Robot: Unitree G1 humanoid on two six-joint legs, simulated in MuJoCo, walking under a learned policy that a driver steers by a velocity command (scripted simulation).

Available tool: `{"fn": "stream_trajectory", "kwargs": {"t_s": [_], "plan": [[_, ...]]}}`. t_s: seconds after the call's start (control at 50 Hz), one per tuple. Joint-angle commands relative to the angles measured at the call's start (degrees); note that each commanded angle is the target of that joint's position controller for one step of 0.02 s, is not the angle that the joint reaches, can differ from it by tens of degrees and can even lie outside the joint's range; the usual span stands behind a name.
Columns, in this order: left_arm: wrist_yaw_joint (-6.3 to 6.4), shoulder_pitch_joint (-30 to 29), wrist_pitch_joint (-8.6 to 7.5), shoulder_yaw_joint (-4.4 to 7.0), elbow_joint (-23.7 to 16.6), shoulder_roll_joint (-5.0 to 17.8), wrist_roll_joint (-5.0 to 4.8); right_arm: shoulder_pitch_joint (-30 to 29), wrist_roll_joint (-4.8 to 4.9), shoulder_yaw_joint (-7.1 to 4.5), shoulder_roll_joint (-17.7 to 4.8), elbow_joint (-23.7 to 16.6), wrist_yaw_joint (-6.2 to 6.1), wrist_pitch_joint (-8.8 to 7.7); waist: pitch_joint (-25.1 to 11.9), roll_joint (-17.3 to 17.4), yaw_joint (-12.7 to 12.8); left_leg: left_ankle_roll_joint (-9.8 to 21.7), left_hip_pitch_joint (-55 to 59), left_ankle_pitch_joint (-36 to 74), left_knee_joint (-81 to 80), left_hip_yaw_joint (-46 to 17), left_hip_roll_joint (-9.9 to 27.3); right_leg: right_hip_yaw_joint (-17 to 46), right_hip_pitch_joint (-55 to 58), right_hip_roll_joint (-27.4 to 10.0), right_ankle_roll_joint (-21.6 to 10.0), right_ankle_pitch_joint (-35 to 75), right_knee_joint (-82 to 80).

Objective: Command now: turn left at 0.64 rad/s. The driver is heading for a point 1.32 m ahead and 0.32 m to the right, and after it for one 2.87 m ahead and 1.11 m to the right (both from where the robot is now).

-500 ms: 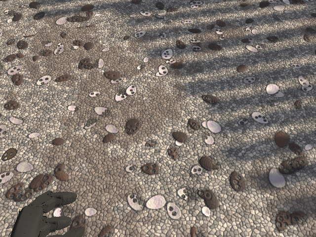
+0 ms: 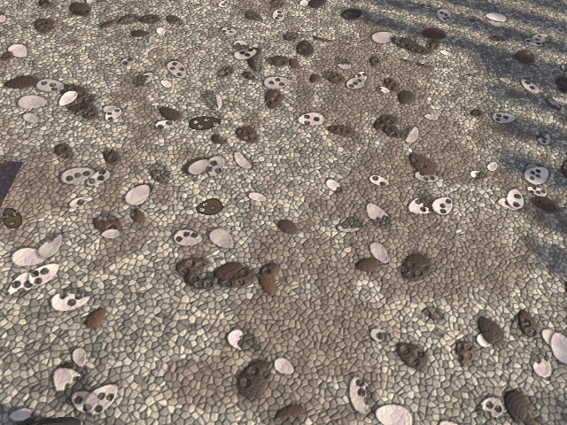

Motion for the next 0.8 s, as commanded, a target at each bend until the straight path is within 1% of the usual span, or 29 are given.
{"fn": "stream_trajectory", "kwargs": {"t_s": [0.02,0.06,0.12,0.14,0.16,0.18,0.2,0.22,0.24,0.28,0.32,0.38,0.4,0.42,0.44,0.46,0.48,0.5,0.52,0.54,0.56,0.6,0.64,0.68,0.7,0.72,0.74,0.78,0.8], "plan": [[0.24,1.09,-0.9,1.33,-2.62,5.09,0.09,-5.12,0.24,-1.45,-7.08,-5.84,-1.65,-0.77,-11.03,10.19,1.69,8.94,13.05,24.77,-12.24,-15.07,13.27,2.84,-6.4,0.23,0.47,5.72,5.82],[-0.24,2.49,-0.56,0.61,-1.29,3.59,-0.57,-4.39,-0.54,-0.34,-5.08,-5.08,-1.88,-1.12,-12.45,8.24,1.15,8.79,13.94,27.9,-11.81,-11.44,12.52,1.73,-3.41,-0.09,1.39,7.74,3.27],[-1.07,3.45,-0.04,-1.19,-0.21,0.2,-0.81,-5.2,-1.54,1.57,-1.1,-3.02,-1.65,-1.59,-11.58,8.64,0.86,8.08,12.49,21.69,-12.6,-7.06,11.26,1.79,4.04,-2.92,1.99,10.11,-9.79],[-1.47,3.47,0.07,-1.51,-0.06,-0.05,-0.96,-5.62,-2.07,1.69,-1.09,-2.46,-1.42,-1.65,-10.47,9.71,0.29,8.32,10.65,18.1,-13.42,-6.34,11.33,1.28,7.29,-3.27,1.94,10.12,-13.66],[-1.73,2.91,0.21,-1.4,-0.44,1.05,-1.2,-5.64,-2.47,1.37,-2.38,-1.89,-1.15,-1.67,-8.76,10.74,-0.59,8.99,9.07,14.74,-14.2,-6.63,11.99,0.54,9.15,-3.11,1.78,9.21,-15.82],[-1.85,2.1,0.34,-0.93,-1.23,3.22,-1.49,-5.64,-2.5,0.72,-4.6,-1.41,-0.99,-1.51,-6.63,11.31,-1.36,9.88,8.38,12.28,-14.68,-7.61,13.06,-0.44,8.92,-2.49,1.52,7.2,-16.38],[-1.89,1.72,0.41,-0.51,-1.97,5.01,-1.83,-5.49,-2.3,0.11,-6.47,-0.97,-0.95,-1.23,-4.89,11.29,-1.99,10.73,8.72,11.22,-14.87,-8.92,14.44,-0.98,7.5,-2.04,1.2,4.88,-16.35],[-1.91,1.8,0.39,-0.27,-2.52,5.98,-2.13,-5.31,-1.94,-0.34,-7.61,-0.61,-1.03,-0.92,-3.71,10.86,-2.36,11.41,9.87,12.06,-14.69,-10.2,15.88,-1.21,5.72,-1.92,0.86,2.84,-15.96],[-1.95,2.27,0.36,-0.23,-2.83,6.0,-2.3,-5.36,-1.57,-0.52,-7.77,-0.33,-1.21,-0.66,-3.27,10.11,-2.4,11.85,11.38,14.44,-14.13,-11.08,17.2,-1.13,4.31,-2.17,0.58,1.23,-15.58],[-2.16,3.94,0.37,-0.46,-2.92,4.75,-2.33,-6.08,-1.08,-0.61,-7.04,-0.09,-1.62,-0.3,-3.97,9.01,-1.92,12.27,14.51,21.78,-12.43,-11.19,18.97,-1.42,3.21,-2.6,0.23,-1.08,-15.06],[-2.53,5.85,0.48,-0.56,-2.82,3.72,-2.43,-7.44,-0.82,-0.82,-6.5,-0.21,-1.95,-0.07,-5.52,8.62,-1.08,11.85,16.34,27.84,-10.61,-9.38,19.4,-2.46,4.49,-2.45,-0.23,-1.72,-16.23],[-3.27,9.23,0.68,-0.41,-2.42,2.89,-2.63,-10.01,0.02,-1.32,-6.26,-0.37,-2.26,0.31,-7.44,8.72,1.29,8.86,16.06,29.34,-6.64,-4.27,18.03,-5.35,10.51,-0.67,-2.09,4.44,-25.69],[-3.38,11.31,0.65,-0.17,-1.98,3.01,-2.53,-10.29,0.59,-1.48,-5.95,-0.04,-2.33,0.45,-7.72,8.29,2.59,6.28,14.29,25.96,-3.43,-1.49,16.49,-5.73,14.52,0.39,-3.62,10.75,-32.54],[-2.91,12.69,0.52,0.78,-2.09,5.56,-1.99,-8.1,0.64,-1.57,-4.67,0.75,-2.19,0.29,-7.3,2.68,2.58,1.39,8.74,15.29,4.65,2.94,12.39,1.36,19.94,-1.5,-6.64,22.34,-39.32],[-1.86,13.83,0.01,2.91,-3.41,14.14,-1.55,-10.16,-1.88,-0.75,-1.37,-2.08,-1.9,-0.1,-7.2,-14.86,0.81,-5.46,-9.52,-10.25,21.72,8.81,3.18,24.68,30.09,-16.19,-14.88,48.74,-40.85],[-2.4,15.65,-0.91,2.57,-4.6,13.92,0.55,-17.21,-1.89,-0.58,-1.73,-4.51,-1.87,-1.03,-9.62,-14.34,5.16,-6.63,-18.85,-25.92,32.88,0.22,-3.89,33.57,32.44,-20.94,-24.71,55.03,-42.72],[-2.54,17.08,-2.01,2.45,-3.86,12.24,0.16,-15.71,-0.88,-1.02,-2.99,-3.95,-1.23,-1.85,-11.61,-6.24,4.65,-5.64,-21.55,-22.26,35.79,-3.84,-1.57,30.78,35.71,-17.86,-23.62,35.37,-44.08],[-2.41,16.53,-2.63,2.19,-3.31,10.1,-1.88,-14.49,0.08,-1.45,-3.83,-3.04,-0.39,-2.74,-10.37,-2.58,3.34,-4.25,-24.55,-15.54,33.02,-4.87,0.62,29.37,37.22,-14.45,-19.91,11.95,-45.86],[-2.16,15.77,-2.58,1.67,-3.54,8.65,-3.2,-15.21,0.51,-1.71,-4.12,-2.31,0.05,-3.44,-7.78,-1.09,3.56,-3.63,-26.39,-11.14,28.88,-4.75,1.68,29.85,36.27,-13.34,-18.22,-5.43,-49.11],[-1.66,14.85,-2.55,1.07,-3.95,8.04,-3.43,-16.24,0.54,-2.03,-4.85,-2.23,0.26,-4.05,-5.06,-2.82,3.44,-3.71,-26.37,-7.09,25.09,-4.85,1.83,30.6,34.64,-12.5,-17.54,-12.0,-51.57],[-1.16,15.32,-2.53,0.79,-4.35,7.92,-3.01,-16.85,0.79,-2.02,-4.39,-2.31,0.66,-4.92,-3.74,-4.08,3.37,-4.06,-25.0,-4.02,22.34,-4.55,1.11,30.49,33.48,-11.27,-17.18,-12.46,-52.99],[-0.46,17.03,-3.1,0.71,-4.46,8.03,-2.04,-17.17,0.59,-2.1,-4.04,-1.53,1.12,-6.82,-3.39,-3.66,3.61,-4.73,-22.75,1.62,15.81,-4.29,0.12,28.51,33.28,-9.74,-16.63,-6.55,-53.53],[-0.15,18.03,-3.48,0.7,-4.45,8.49,-2.09,-17.22,0.42,-1.95,-3.32,-0.81,1.24,-7.98,-3.1,-4.39,3.62,-5.74,-19.99,4.73,9.97,-3.94,-1.01,26.75,31.46,-8.11,-16.23,-2.72,-52.93],[-0.13,17.88,-3.39,0.63,-4.94,8.74,-2.35,-17.69,0.75,-1.7,-2.84,-0.64,1.36,-8.52,-2.07,-6.42,3.65,-6.98,-15.99,6.08,5.38,-3.48,-2.21,25.72,27.08,-6.38,-15.9,-1.32,-52.36],[-2.5,19.41,-2.13,1.71,-2.98,11.78,1.11,-14.15,-4.45,-0.33,-2.23,1.57,2.58,-4.56,-2.09,-8.97,4.65,-7.99,-14.44,4.44,8.42,0.59,-1.94,24.45,24.93,-3.01,-14.92,-2.43,-51.68],[-3.57,19.77,-1.58,1.49,-3.36,10.28,0.94,-15.14,-4.18,-0.38,-2.3,0.75,2.83,-3.09,-0.67,-8.75,5.21,-8.69,-13.82,3.37,7.93,0.8,-1.67,25.0,22.55,-2.3,-15.01,-2.77,-51.19],[-4.14,19.64,-1.55,0.96,-3.34,9.01,0.52,-15.66,-3.39,0.0,-2.36,0.36,2.86,-2.59,0.02,-8.84,5.48,-9.16,-13.56,3.84,6.31,1.74,-0.91,24.34,21.97,-2.47,-15.05,-1.91,-51.39],[-4.31,21.25,-2.28,0.31,-2.65,7.58,0.38,-18.08,-2.61,0.48,-2.71,-0.35,2.89,-3.04,0.47,-9.19,7.33,-8.5,-11.86,5.93,2.34,2.71,0.91,24.65,22.73,-4.48,-15.18,-0.99,-52.4],[-4.17,21.57,-2.78,0.37,-2.46,8.4,0.45,-19.27,-2.46,0.48,-3.57,-0.83,2.86,-3.43,0.79,-8.83,7.96,-7.37,-11.61,6.0,1.23,3.19,1.66,25.39,23.88,-6.2,-15.23,-1.25,-53.16]]}}
Velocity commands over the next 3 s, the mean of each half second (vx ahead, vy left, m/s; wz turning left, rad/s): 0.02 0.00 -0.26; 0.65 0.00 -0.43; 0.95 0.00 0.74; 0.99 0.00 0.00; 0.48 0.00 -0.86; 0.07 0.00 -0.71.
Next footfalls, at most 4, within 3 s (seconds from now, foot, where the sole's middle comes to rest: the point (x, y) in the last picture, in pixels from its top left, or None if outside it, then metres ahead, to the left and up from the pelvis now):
0.42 right None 0.02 -0.13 -0.77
0.92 left None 0.32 -0.04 -0.77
1.36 right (402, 330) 0.67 -0.34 -0.77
1.78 left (294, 201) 1.08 -0.08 -0.77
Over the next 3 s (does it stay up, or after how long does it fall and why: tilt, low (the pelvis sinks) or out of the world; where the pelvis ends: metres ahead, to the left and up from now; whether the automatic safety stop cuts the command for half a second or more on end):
stays up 1.57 -0.19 0.00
